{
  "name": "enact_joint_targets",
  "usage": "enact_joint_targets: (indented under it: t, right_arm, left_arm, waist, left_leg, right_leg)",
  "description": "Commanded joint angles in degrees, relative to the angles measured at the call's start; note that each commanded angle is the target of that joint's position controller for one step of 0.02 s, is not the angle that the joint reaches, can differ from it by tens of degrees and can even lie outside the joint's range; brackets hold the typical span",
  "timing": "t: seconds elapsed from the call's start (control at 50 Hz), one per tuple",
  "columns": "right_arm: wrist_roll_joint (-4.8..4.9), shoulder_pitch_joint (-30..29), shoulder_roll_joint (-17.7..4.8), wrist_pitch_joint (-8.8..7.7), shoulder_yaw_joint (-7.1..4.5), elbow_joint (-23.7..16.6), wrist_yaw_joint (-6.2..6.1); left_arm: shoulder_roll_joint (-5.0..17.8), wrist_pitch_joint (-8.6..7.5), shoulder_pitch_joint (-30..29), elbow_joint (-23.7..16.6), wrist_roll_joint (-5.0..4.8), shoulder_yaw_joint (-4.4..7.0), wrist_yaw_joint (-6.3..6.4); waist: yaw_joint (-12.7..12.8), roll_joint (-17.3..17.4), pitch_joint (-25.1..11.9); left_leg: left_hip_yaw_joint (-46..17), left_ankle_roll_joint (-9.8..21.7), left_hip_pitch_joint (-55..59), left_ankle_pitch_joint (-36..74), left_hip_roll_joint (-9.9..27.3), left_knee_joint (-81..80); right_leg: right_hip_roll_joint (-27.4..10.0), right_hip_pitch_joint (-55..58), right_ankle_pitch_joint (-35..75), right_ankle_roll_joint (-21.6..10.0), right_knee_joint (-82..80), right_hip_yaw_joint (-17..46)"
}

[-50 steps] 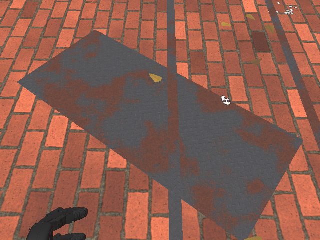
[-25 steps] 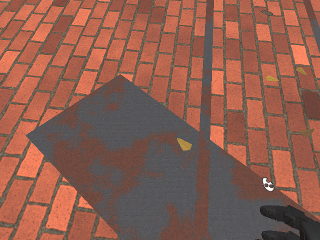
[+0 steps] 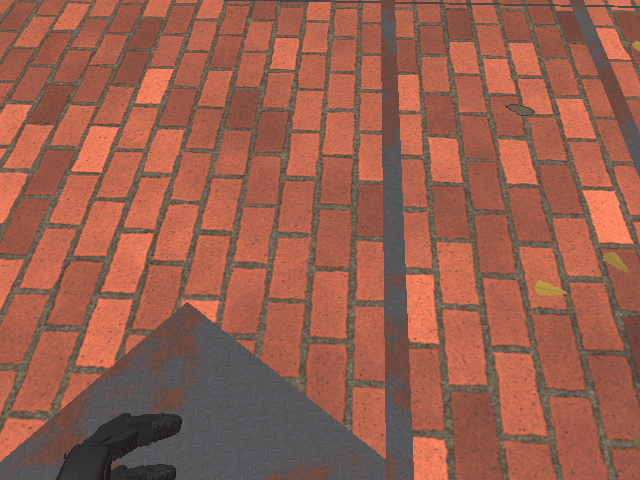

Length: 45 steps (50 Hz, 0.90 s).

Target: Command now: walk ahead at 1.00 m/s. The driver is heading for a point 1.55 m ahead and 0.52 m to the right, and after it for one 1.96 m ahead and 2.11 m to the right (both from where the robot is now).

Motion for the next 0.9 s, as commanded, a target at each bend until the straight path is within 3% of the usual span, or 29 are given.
enact_joint_targets:
  t: [0.02, 0.04, 0.06, 0.08, 0.1, 0.12, 0.14, 0.18, 0.26, 0.32, 0.4, 0.44, 0.46, 0.48, 0.5, 0.52, 0.54, 0.56, 0.58, 0.6, 0.62, 0.64, 0.66, 0.68, 0.72, 0.78, 0.84, 0.88, 0.9]
  right_arm:
    - [0.54, 9.01, 4.34, -1.69, 1.9, -5.23, 1.36]
    - [3.75, 3.84, -3.32, -3.72, 0.57, -4.45, 1.27]
    - [5.56, -6.21, -7.23, -4.58, -0.53, -7.85, 1.05]
    - [4.75, -12.36, -6.43, -5.15, 0.03, -10.11, 0.64]
    - [3.46, -14.72, -5.26, -5.22, -0.11, -10.9, 0.58]
    - [3.0, -12.81, -4.53, -4.43, -0.27, -10.9, 0.85]
    - [2.9, -11.2, -3.42, -3.42, -0.26, -10.44, 1.03]
    - [2.6, -11.41, -2.11, -1.87, 0.08, -10.77, 0.88]
    - [1.14, -23.24, -3.66, -1.93, 0.24, -14.71, 0.59]
    - [1.55, -31.19, -2.22, -3.2, 0.88, -17.02, 2.02]
    - [2.73, -37.87, -3.14, -3.95, 0.64, -20.44, 3.93]
    - [2.97, -35.69, -5.54, -4.03, -0.39, -21.2, 4.34]
    - [3.4, -31.52, -7.6, -3.64, -1.27, -20.87, 4.06]
    - [3.99, -22.65, -10.11, -2.97, -2.47, -19.11, 3.41]
    - [3.81, -8.57, -12.0, -2.14, -3.43, -15.65, 2.36]
    - [0.77, -0.13, -17.47, -2.29, -4.64, -13.78, 1.86]
    - [1.12, 2.66, -14.19, -3.03, -4.23, -12.29, 2.75]
    - [0.91, 0.18, -9.45, -3.12, -3.24, -11.41, 2.26]
    - [0.6, -4.25, -7.58, -3.28, -2.78, -11.48, 1.99]
    - [-0.01, -8.0, -6.87, -3.72, -2.59, -10.83, 2.23]
    - [-0.85, -10.92, -4.78, -4.4, -2.07, -10.4, 2.45]
    - [-1.07, -12.92, -2.82, -4.59, -1.63, -9.66, 2.69]
    - [-0.24, -14.47, -2.19, -4.52, -1.62, -9.12, 2.9]
    - [0.63, -15.68, -2.15, -4.37, -1.67, -8.58, 2.99]
    - [0.5, -16.1, -3.88, -4.45, -2.15, -7.96, 2.64]
    - [-0.4, -15.37, -5.12, -4.48, -2.3, -7.96, 1.36]
    - [-0.37, -11.49, -7.29, -4.21, -2.41, -7.48, -0.07]
    - [-0.24, -9.59, -9.41, -3.31, -2.59, -7.46, -0.9]
    - [-0.18, -9.24, -10.73, -2.86, -2.78, -7.78, -1.4]
  left_arm:
    - [20.1, 0.38, 32.58, 5.75, 1.41, 6.49, 0.6]
    - [12.69, -0.02, 34.27, 6.99, 1.79, 5.1, 0.64]
    - [9.43, -0.32, 29.78, 7.28, 1.83, 4.19, 0.83]
    - [8.41, -0.72, 24.9, 6.61, 2.36, 3.77, 0.61]
    - [6.9, -1.14, 21.2, 6.67, 3.22, 3.3, 0.19]
    - [4.64, -1.53, 18.57, 6.69, 4.14, 2.54, -0.01]
    - [3.14, -1.5, 16.96, 6.88, 3.78, 2.08, -0.19]
    - [3.82, -1.46, 16.91, 7.82, 2.13, 1.95, 0.07]
    - [6.61, -1.57, 21.71, 9.06, 2.04, 2.29, 1.72]
    - [6.94, -1.71, 27.25, 10.32, 1.33, 1.83, 2.63]
    - [8.4, -0.25, 32.03, 12.23, 1.0, 1.88, 3.22]
    - [10.8, 0.81, 31.38, 12.22, 1.85, 2.5, 3.56]
    - [11.93, 1.48, 31.01, 12.37, 2.97, 2.85, 3.68]
    - [12.85, 2.4, 29.78, 12.46, 4.17, 3.12, 3.73]
    - [12.26, 3.06, 26.1, 11.45, 4.39, 2.78, 3.79]
    - [2.26, 2.17, 34.81, 9.74, 4.22, 0.49, 2.9]
    - [-0.67, 0.09, 37.98, 11.25, 1.05, -1.12, 2.18]
    - [7.45, -0.83, 28.17, 8.7, -2.01, 1.28, 2.61]
    - [8.66, -1.17, 20.73, 6.11, -2.61, 1.58, 2.99]
    - [7.25, -1.15, 17.47, 5.07, -1.55, 1.51, 3.18]
    - [6.57, -0.21, 18.73, 5.33, -0.64, 2.09, 3.13]
    - [5.08, 1.15, 21.7, 6.15, -0.68, 2.21, 2.82]
    - [3.67, 2.38, 23.31, 6.63, -0.94, 2.29, 2.71]
    - [2.9, 3.46, 22.98, 6.46, -1.07, 2.34, 2.78]
    - [2.54, 4.72, 19.31, 4.73, -0.66, 2.32, 2.96]
    - [3.66, 4.4, 13.37, 2.26, -0.12, 2.54, 2.54]
    - [3.89, 3.41, 7.91, 0.27, 0.28, 2.4, 0.93]
    - [3.82, 2.64, 4.37, -1.88, 0.07, 2.35, -0.59]
    - [4.87, 2.35, 4.07, -2.71, 0.03, 2.8, -1.27]
  waist:
    - [8.09, -19.88, -27.53]
    - [11.89, -16.82, -28.01]
    - [11.64, -13.54, -16.02]
    - [9.96, -3.56, -10.63]
    - [6.99, 0.21, -6.2]
    - [3.4, -0.85, -5.18]
    - [1.47, -2.14, -3.67]
    - [-0.34, -2.98, 0.61]
    - [2.86, -1.2, 6.6]
    - [6.06, -0.39, 7.28]
    - [6.83, -1.68, 8.86]
    - [3.86, -4.83, 5.0]
    - [0.81, -7.37, 1.08]
    - [-4.35, -10.24, -4.61]
    - [-12.1, -9.97, -10.93]
    - [-6.91, 5.37, -24.13]
    - [-6.33, 16.37, -34.67]
    - [-7.95, 12.96, -23.27]
    - [-7.09, 6.8, -13.48]
    - [-4.42, -0.29, -7.47]
    - [-0.88, -0.21, -4.63]
    - [1.62, 1.62, -3.56]
    - [2.92, 2.76, -2.12]
    - [3.7, 3.15, 0.18]
    - [3.84, 2.61, 4.02]
    - [3.18, 1.04, 7.15]
    - [1.17, -1.95, 8.33]
    - [0.75, -1.35, 8.24]
    - [1.43, -0.4, 6.63]
  left_leg:
    - [-6.59, 2.24, -48.36, 12.65, -3.32, 59.87]
    - [-12.52, 4.65, -53.74, 4.85, -3.14, 63.97]
    - [-10.74, 6.2, -58.92, 7.13, 0.03, 64.93]
    - [-10.12, 6.66, -57.26, 10.44, 2.33, 61.97]
    - [-9.53, 6.48, -55.27, 13.15, 4.16, 58.29]
    - [-10.23, 6.46, -51.48, 15.25, 6.49, 55.94]
    - [-9.75, 6.02, -50.32, 15.66, 7.48, 54.23]
    - [-8.45, 4.62, -51.91, 15.59, 9.54, 49.71]
    - [-5.05, 1.18, -58.82, 31.87, 9.72, 33.62]
    - [-0.46, 1.1, -51.22, 46.09, 6.17, 19.89]
    - [0.46, 2.48, -52.51, 44.56, 2.57, 8.0]
    - [2.11, 3.95, -49.29, 38.06, -0.92, 7.6]
    - [3.25, 4.96, -45.43, 33.17, -3.03, 9.54]
    - [3.48, 6.6, -36.66, 29.02, -4.14, 11.98]
    - [0.17, 8.07, -18.14, 28.66, -0.8, 12.76]
    - [-25.53, 15.33, 11.85, 10.92, 15.54, 15.23]
    - [-51.02, 18.91, 20.91, -13.65, 22.63, 1.6]
    - [-46.23, 13.72, 13.67, -14.03, 20.02, -3.75]
    - [-35.79, 11.37, 3.47, -4.19, 18.67, -4.16]
    - [-28.65, 10.29, -7.45, 5.16, 17.1, -5.77]
    - [-22.57, 9.4, -15.57, 10.53, 15.5, -6.74]
    - [-18.0, 8.7, -20.73, 12.87, 14.22, -7.99]
    - [-13.34, 8.07, -23.71, 14.99, 13.35, -9.42]
    - [-8.96, 7.07, -26.42, 17.23, 12.75, -10.69]
    - [-2.32, 5.62, -29.33, 22.87, 11.86, -12.63]
    - [6.13, 4.13, -29.55, 29.91, 8.43, -14.67]
    - [11.09, 2.28, -22.46, 38.03, 8.72, -14.99]
    - [13.62, -0.43, -16.81, 51.4, 9.37, -12.4]
    - [14.54, -1.41, -13.92, 64.52, 9.63, -9.63]
  right_leg:
    - [-20.02, 66.0, -41.27, -16.0, -3.04, 43.95]
    - [-19.25, 66.17, -49.5, -12.83, -15.5, 55.84]
    - [-18.08, 58.2, -41.65, -9.5, -15.91, 45.79]
    - [-16.14, 47.57, -30.96, -8.26, -16.41, 38.29]
    - [-14.08, 37.64, -24.08, -8.27, -16.99, 32.2]
    - [-12.08, 31.08, -21.92, -8.03, -17.88, 27.81]
    - [-11.01, 27.3, -21.14, -8.25, -19.19, 24.93]
    - [-10.54, 21.27, -20.54, -8.45, -22.61, 20.63]
    - [-8.49, 19.77, -8.71, -7.65, -26.35, 12.55]
    - [-6.58, 19.67, -3.66, -5.94, -28.89, 6.72]
    - [-10.02, 35.03, 6.49, -4.65, -27.45, 4.77]
    - [-12.33, 43.36, 28.49, -3.6, -20.81, 4.52]
    - [-12.97, 47.24, 42.59, -3.01, -14.48, 4.29]
    - [-13.52, 48.01, 53.83, -2.58, -3.71, 4.05]
    - [-12.16, 37.2, 50.76, -0.97, 13.9, 3.36]
    - [-3.64, 10.42, 16.72, 0.82, 40.04, 5.11]
    - [2.99, -0.94, -25.33, 0.79, 52.47, 13.23]
    - [-0.63, -7.08, -23.49, -1.04, 54.32, 13.3]
    - [-3.03, -9.17, -20.66, -1.11, 53.18, 11.94]
    - [-5.35, -7.38, -17.83, -0.92, 49.6, 11.32]
    - [-8.01, -3.68, -14.83, -0.81, 46.76, 11.88]
    - [-9.58, -0.06, -13.68, -0.54, 45.62, 12.23]
    - [-10.59, 0.9, -13.77, -0.23, 44.37, 11.85]
    - [-11.46, -0.12, -13.99, 0.03, 43.66, 11.26]
    - [-12.02, -4.46, -8.89, 0.73, 41.82, 10.66]
    - [-9.88, -7.35, 2.74, 1.19, 31.29, 7.63]
    - [-7.81, -9.06, 10.98, 0.34, 21.75, 2.68]
    - [-5.32, -7.34, 11.15, -1.22, 14.39, -1.81]
    - [-3.02, -3.99, 10.48, -2.03, 12.2, -4.73]
Keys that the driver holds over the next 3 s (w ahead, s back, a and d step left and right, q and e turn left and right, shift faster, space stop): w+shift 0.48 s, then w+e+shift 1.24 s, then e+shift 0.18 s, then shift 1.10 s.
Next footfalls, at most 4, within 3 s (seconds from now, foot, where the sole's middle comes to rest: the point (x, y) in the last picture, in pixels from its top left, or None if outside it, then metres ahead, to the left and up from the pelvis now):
0.50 left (275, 365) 0.72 0.11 -0.74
1.00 right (368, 225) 1.12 -0.13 -0.73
1.42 left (365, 117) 1.56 -0.16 -0.73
1.88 right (520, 110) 1.57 -0.65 -0.74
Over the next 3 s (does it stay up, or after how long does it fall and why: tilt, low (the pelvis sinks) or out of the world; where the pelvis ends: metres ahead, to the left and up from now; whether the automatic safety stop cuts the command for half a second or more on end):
stays up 1.68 -0.64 0.03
